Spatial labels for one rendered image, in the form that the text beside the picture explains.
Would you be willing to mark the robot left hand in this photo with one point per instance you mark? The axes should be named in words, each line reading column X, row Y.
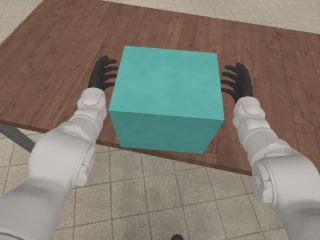
column 98, row 77

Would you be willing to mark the robot left forearm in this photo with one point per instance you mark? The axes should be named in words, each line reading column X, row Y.
column 87, row 121

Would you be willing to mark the robot right hand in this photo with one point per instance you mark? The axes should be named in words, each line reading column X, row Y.
column 242, row 87

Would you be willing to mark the robot right forearm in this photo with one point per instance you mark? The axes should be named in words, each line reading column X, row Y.
column 255, row 134

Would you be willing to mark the robot left upper arm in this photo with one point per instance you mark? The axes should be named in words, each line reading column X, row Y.
column 32, row 210

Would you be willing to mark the table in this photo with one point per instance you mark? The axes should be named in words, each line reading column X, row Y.
column 47, row 61

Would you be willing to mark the carton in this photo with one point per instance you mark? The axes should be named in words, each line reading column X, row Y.
column 166, row 99

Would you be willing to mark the robot right upper arm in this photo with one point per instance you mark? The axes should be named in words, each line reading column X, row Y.
column 290, row 185

